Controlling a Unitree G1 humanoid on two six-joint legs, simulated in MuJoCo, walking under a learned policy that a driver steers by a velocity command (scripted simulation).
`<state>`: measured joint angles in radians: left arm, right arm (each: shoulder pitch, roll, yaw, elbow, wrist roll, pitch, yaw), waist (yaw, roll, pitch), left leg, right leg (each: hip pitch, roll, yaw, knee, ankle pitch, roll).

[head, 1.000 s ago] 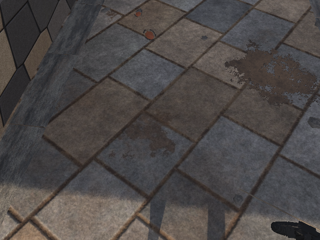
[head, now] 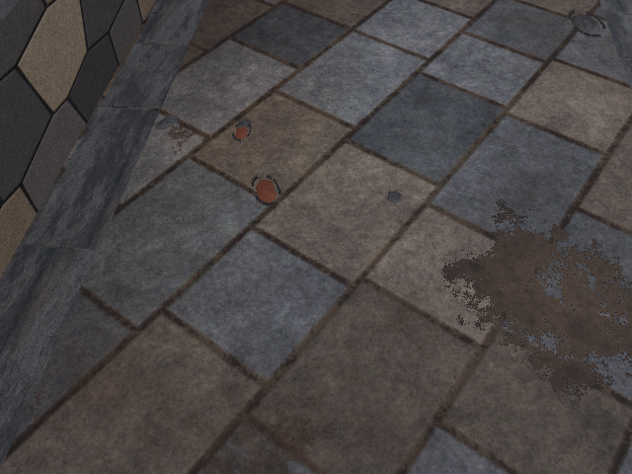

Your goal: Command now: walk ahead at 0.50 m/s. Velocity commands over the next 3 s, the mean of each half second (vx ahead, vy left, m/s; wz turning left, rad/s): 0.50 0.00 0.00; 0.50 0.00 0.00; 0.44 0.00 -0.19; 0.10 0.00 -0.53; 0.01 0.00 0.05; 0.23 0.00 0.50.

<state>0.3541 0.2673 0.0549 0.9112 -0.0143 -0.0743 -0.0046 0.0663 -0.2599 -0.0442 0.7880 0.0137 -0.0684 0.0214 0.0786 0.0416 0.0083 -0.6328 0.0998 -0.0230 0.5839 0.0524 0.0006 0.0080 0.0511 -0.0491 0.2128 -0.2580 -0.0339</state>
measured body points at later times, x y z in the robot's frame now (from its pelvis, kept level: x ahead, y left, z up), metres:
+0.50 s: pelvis +0.27 +0.05 +0.00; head +0.29 +0.05 +0.45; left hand +0.46 +0.30 -0.10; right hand +0.28 -0.23 -0.13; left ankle +0.20 +0.14 -0.74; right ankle +0.46 -0.13 -0.69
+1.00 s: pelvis +0.55 -0.01 +0.01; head +0.57 -0.01 +0.46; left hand +0.56 +0.27 -0.13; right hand +0.72 -0.27 -0.10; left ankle +0.72 +0.17 -0.68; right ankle +0.50 -0.10 -0.74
